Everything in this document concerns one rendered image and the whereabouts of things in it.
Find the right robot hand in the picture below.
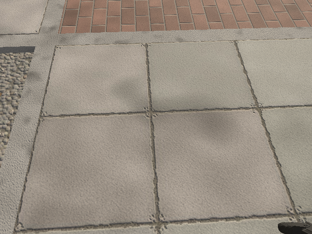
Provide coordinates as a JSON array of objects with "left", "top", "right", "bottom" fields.
[{"left": 278, "top": 221, "right": 312, "bottom": 234}]

